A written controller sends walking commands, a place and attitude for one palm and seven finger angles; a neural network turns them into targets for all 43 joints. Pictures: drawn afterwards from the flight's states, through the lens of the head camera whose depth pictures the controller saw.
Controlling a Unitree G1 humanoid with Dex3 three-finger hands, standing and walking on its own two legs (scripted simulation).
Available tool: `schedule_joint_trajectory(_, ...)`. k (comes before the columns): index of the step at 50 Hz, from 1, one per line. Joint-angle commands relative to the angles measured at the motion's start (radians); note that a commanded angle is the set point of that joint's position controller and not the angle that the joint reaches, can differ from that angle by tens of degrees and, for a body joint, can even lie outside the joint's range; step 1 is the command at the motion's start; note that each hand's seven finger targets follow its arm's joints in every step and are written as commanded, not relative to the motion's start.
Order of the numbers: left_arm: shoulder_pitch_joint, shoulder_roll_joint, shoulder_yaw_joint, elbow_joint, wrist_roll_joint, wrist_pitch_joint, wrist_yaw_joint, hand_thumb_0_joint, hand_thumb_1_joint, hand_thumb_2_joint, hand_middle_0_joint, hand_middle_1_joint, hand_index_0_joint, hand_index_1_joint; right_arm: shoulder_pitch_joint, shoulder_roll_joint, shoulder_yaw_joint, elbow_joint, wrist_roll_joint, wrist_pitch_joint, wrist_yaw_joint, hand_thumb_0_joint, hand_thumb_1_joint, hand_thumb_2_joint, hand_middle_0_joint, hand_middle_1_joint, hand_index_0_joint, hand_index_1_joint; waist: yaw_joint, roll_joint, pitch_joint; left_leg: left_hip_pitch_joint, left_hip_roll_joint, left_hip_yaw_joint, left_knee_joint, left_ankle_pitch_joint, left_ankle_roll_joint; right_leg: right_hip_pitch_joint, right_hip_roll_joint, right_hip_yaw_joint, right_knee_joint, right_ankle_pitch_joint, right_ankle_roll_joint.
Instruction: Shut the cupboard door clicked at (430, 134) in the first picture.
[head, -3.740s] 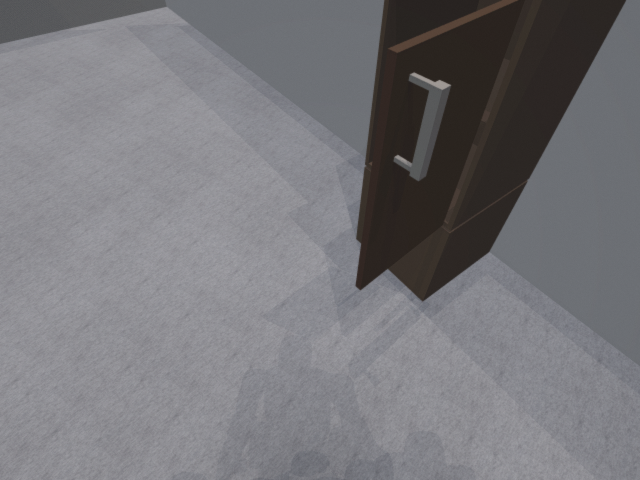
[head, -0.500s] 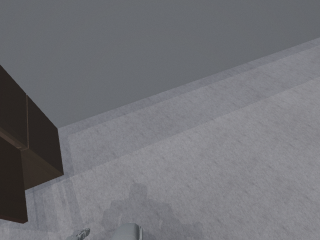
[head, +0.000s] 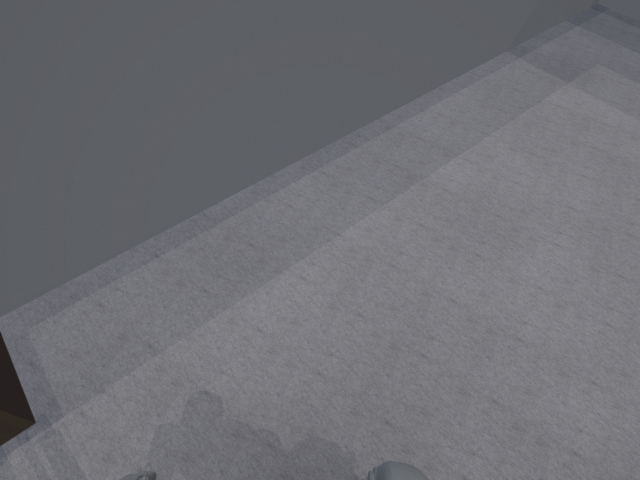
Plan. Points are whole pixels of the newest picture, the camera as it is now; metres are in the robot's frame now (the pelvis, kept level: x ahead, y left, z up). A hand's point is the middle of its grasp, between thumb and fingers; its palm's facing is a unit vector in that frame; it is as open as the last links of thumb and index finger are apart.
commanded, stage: walk around to get in front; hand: left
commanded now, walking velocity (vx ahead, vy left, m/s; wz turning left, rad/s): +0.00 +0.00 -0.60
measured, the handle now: out of the picture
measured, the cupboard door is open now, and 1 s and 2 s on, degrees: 95 95 95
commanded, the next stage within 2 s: walk to a spot facing it in 1.80 s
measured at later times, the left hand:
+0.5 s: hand (218, 475) +0.14 +0.15 -0.18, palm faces -0.18 -0.97 -0.16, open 7.4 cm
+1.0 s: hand (363, 272) +0.49 -0.05 -0.17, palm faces -0.62 -0.76 -0.17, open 7.4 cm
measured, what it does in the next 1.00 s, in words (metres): walks ahead, turning right: right foot, then left foot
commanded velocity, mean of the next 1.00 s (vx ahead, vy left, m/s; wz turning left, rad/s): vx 0.29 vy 0.00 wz -0.54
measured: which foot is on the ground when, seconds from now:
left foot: down 0.00-0.12, up 0.14-0.52, down 0.54-1.00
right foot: up 0.00-0.10, down 0.12-0.54, up 0.56-1.00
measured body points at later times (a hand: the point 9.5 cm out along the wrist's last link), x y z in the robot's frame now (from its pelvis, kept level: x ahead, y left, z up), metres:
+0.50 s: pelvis +0.07 -0.02 +0.00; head +0.12 -0.02 +0.44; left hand +0.15 +0.20 -0.16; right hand +0.11 -0.30 -0.13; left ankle +0.14 +0.09 -0.72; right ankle -0.01 -0.14 -0.74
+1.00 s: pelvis +0.25 -0.10 -0.02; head +0.30 -0.14 +0.43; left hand +0.52 -0.01 -0.15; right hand +0.02 -0.18 -0.15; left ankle +0.15 +0.08 -0.74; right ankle +0.29 -0.22 -0.72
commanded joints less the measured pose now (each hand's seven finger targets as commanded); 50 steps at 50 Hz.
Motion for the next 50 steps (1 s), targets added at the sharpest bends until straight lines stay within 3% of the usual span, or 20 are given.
schedule_joint_trajectory(1,-0.053,0.015,-0.010,-0.097,0.000,-0.037,-0.002,0.000,0.900,0.900,-0.200,-0.300,-0.200,-0.300,0.071,-0.225,-0.073,-0.035,-0.004,-0.007,-0.007,0.000,-0.900,-0.900,0.200,0.300,0.200,0.300,-0.059,0.234,-0.110,0.116,0.223,-0.093,-0.086,0.465,0.119,0.033,0.021,-0.070,-0.198,-0.019,-0.015)
schedule_joint_trajectory(4,0.049,0.046,-0.001,-0.069,0.001,-0.049,0.004,0.000,0.900,0.900,-0.200,-0.300,-0.200,-0.300,0.032,-0.232,-0.080,-0.046,0.004,0.000,0.002,0.000,-0.900,-0.900,0.200,0.300,0.200,0.300,0.002,0.180,-0.154,0.037,0.198,-0.037,0.066,0.372,0.051,0.237,0.037,-0.089,-0.450,0.199,-0.042)
schedule_joint_trajectory(5,0.127,0.110,0.013,-0.046,0.007,-0.059,0.012,0.000,0.900,0.900,-0.200,-0.300,-0.200,-0.300,0.019,-0.203,-0.078,-0.057,0.015,0.001,0.007,0.000,-0.900,-0.900,0.200,0.300,0.200,0.300,0.046,0.027,-0.194,-0.077,0.149,-0.001,0.231,0.254,0.003,0.396,-0.052,0.030,-0.552,0.355,-0.079)
schedule_joint_trajectory(6,0.182,0.233,0.039,-0.028,0.014,-0.072,0.029,0.000,0.900,0.900,-0.200,-0.300,-0.200,-0.300,-0.029,-0.112,-0.053,-0.107,0.022,0.003,0.012,0.000,-0.900,-0.900,0.200,0.300,0.200,0.300,0.082,-0.361,-0.182,-0.372,-0.020,0.038,0.485,-0.315,-0.056,0.530,-0.317,0.418,-0.615,0.682,-0.189)
schedule_joint_trajectory(7,0.222,0.251,0.037,-0.014,-0.007,-0.069,0.043,0.000,0.900,0.900,-0.200,-0.300,-0.200,-0.300,-0.058,-0.146,-0.048,-0.117,0.019,0.017,0.004,0.000,-0.900,-0.900,0.200,0.300,0.200,0.300,0.099,-0.321,-0.198,-0.416,-0.047,-0.126,0.626,-0.388,-0.055,0.492,-0.373,0.472,-0.621,0.702,-0.275)
schedule_joint_trajectory(8,0.196,0.217,0.033,-0.019,-0.009,-0.064,0.052,0.000,0.900,0.900,-0.200,-0.300,-0.200,-0.300,-0.075,-0.135,-0.051,-0.115,0.017,0.024,0.009,0.000,-0.900,-0.900,0.200,0.300,0.200,0.300,0.082,-0.198,-0.142,-0.452,-0.019,-0.175,0.665,-0.307,-0.048,0.459,-0.343,0.417,-0.644,0.496,-0.283)
schedule_joint_trajectory(9,0.135,0.184,0.033,-0.031,-0.003,-0.066,0.058,0.000,0.900,0.900,-0.200,-0.300,-0.200,-0.300,-0.073,-0.128,-0.052,-0.100,0.014,0.021,0.010,0.000,-0.900,-0.900,0.200,0.300,0.200,0.300,0.055,-0.275,-0.135,-0.490,-0.008,-0.176,0.677,-0.249,-0.053,0.460,-0.277,0.419,-0.657,0.366,-0.266)
schedule_joint_trajectory(12,0.066,0.126,0.010,-0.051,-0.007,-0.078,0.051,0.000,0.900,0.900,-0.200,-0.300,-0.200,-0.300,-0.067,-0.145,-0.059,-0.071,0.006,0.017,0.024,0.000,-0.900,-0.900,0.200,0.300,0.200,0.300,0.011,-0.202,-0.107,-0.414,-0.020,-0.171,0.625,-0.098,-0.071,0.366,-0.188,0.304,-0.669,0.327,-0.221)
schedule_joint_trajectory(20,0.115,0.152,0.022,-0.023,0.005,-0.100,0.029,0.000,0.900,0.900,-0.200,-0.300,-0.200,-0.300,-0.121,-0.116,-0.059,-0.085,0.010,-0.017,0.035,0.000,-0.900,-0.900,0.200,0.300,0.200,0.300,0.024,-0.134,-0.052,-0.328,-0.075,-0.144,0.319,-0.092,-0.065,0.317,-0.177,0.374,-0.723,0.077,-0.259)
schedule_joint_trajectory(24,0.045,0.142,0.026,-0.030,0.002,-0.097,0.021,0.000,0.900,0.900,-0.200,-0.300,-0.200,-0.300,0.004,-0.120,-0.058,-0.052,0.013,-0.047,0.026,0.000,-0.900,-0.900,0.200,0.300,0.200,0.300,-0.046,-0.118,-0.052,-0.005,-0.127,-0.115,0.050,-0.014,-0.049,0.122,-0.118,0.356,-0.642,0.011,-0.220)
schedule_joint_trajectory(25,0.024,0.113,0.019,-0.039,-0.002,-0.097,0.019,0.000,0.900,0.900,-0.200,-0.300,-0.200,-0.300,0.091,-0.148,-0.062,-0.023,0.013,-0.057,0.016,0.000,-0.900,-0.900,0.200,0.300,0.200,0.300,-0.089,-0.046,-0.078,0.183,-0.109,-0.124,-0.045,0.001,-0.042,0.006,-0.067,0.317,-0.558,0.006,-0.183)
schedule_joint_trajectory(26,0.031,0.045,0.005,-0.051,-0.009,-0.098,0.012,0.000,0.900,0.900,-0.200,-0.300,-0.200,-0.300,0.209,-0.235,-0.081,0.009,0.000,-0.067,0.001,0.000,-0.900,-0.900,0.200,0.300,0.200,0.300,-0.141,0.192,-0.148,0.361,0.076,-0.341,-0.153,-0.190,0.003,-0.135,0.049,0.209,-0.308,-0.023,-0.135)
schedule_joint_trajectory(27,0.027,0.002,-0.006,-0.081,-0.014,-0.099,0.007,0.000,0.900,0.900,-0.200,-0.300,-0.200,-0.300,0.321,-0.321,-0.097,0.018,-0.018,-0.069,-0.004,0.000,-0.900,-0.900,0.200,0.300,0.200,0.300,-0.167,0.410,-0.190,0.416,0.359,-0.700,-0.288,-0.330,0.100,-0.289,0.133,0.039,0.041,-0.205,-0.078)
schedule_joint_trajectory(28,-0.037,0.040,-0.006,-0.098,0.002,-0.103,0.004,0.000,0.900,0.900,-0.200,-0.300,-0.200,-0.300,0.296,-0.311,-0.088,0.007,-0.009,-0.058,-0.006,0.000,-0.900,-0.900,0.200,0.300,0.200,0.300,-0.161,0.255,-0.115,0.306,0.405,-0.706,-0.321,-0.344,0.147,-0.319,0.032,0.109,0.176,-0.141,-0.089)
schedule_joint_trajectory(31,-0.014,0.028,0.008,-0.049,0.018,-0.094,-0.019,0.000,0.900,0.900,-0.200,-0.300,-0.200,-0.300,0.135,-0.167,-0.042,-0.031,-0.008,-0.071,-0.002,0.000,-0.900,-0.900,0.200,0.300,0.200,0.300,-0.056,0.129,0.015,0.095,0.254,-0.406,-0.329,-0.094,0.075,-0.283,-0.039,0.078,0.323,0.121,-0.063)
schedule_joint_trajectory(34,0.031,-0.019,-0.007,-0.032,0.013,-0.078,-0.022,0.000,0.900,0.900,-0.200,-0.300,-0.200,-0.300,0.184,-0.119,-0.027,0.010,0.004,-0.090,-0.009,0.000,-0.900,-0.900,0.200,0.300,0.200,0.300,-0.036,0.157,-0.055,0.192,0.174,-0.152,-0.246,0.364,0.019,-0.286,-0.028,0.040,0.332,0.200,-0.049)
schedule_joint_trajectory(41,-0.140,-0.068,-0.031,-0.081,0.012,-0.074,-0.023,0.000,0.900,0.900,-0.200,-0.300,-0.200,-0.300,0.320,-0.096,-0.017,0.091,-0.004,-0.088,-0.006,0.000,-0.900,-0.900,0.200,0.300,0.200,0.300,-0.067,0.128,-0.002,0.277,0.184,-0.018,-0.256,0.502,0.069,-0.364,-0.034,-0.033,0.096,0.265,-0.061)
schedule_joint_trajectory(45,-0.205,-0.064,-0.042,-0.091,0.005,-0.084,-0.020,0.000,0.900,0.900,-0.200,-0.300,-0.200,-0.300,0.354,-0.113,-0.018,0.126,-0.008,-0.080,-0.005,0.000,-0.900,-0.900,0.200,0.300,0.200,0.300,-0.069,0.131,0.018,0.293,0.189,0.056,-0.220,0.784,0.077,-0.209,0.017,-0.121,-0.193,0.227,-0.105)
schedule_joint_trajectory(48,-0.048,-0.022,-0.027,-0.046,0.002,-0.091,-0.002,0.000,0.900,0.900,-0.200,-0.300,-0.200,-0.300,0.319,-0.161,-0.029,0.133,-0.002,-0.073,-0.004,0.000,-0.900,-0.900,0.200,0.300,0.200,0.300,0.009,0.161,-0.078,0.305,0.220,0.085,-0.037,1.167,0.067,0.031,0.092,-0.156,-0.251,0.145,-0.165)
schedule_joint_trajectory(50,0.205,0.032,-0.002,0.036,0.008,-0.106,0.007,0.000,0.900,0.900,-0.200,-0.300,-0.200,-0.300,0.224,-0.184,-0.029,0.110,0.011,-0.071,0.002,0.000,-0.900,-0.900,0.200,0.300,0.200,0.300,0.142,0.145,-0.179,0.145,0.171,0.125,0.269,1.056,0.026,0.403,0.103,-0.147,-0.374,0.226,-0.200)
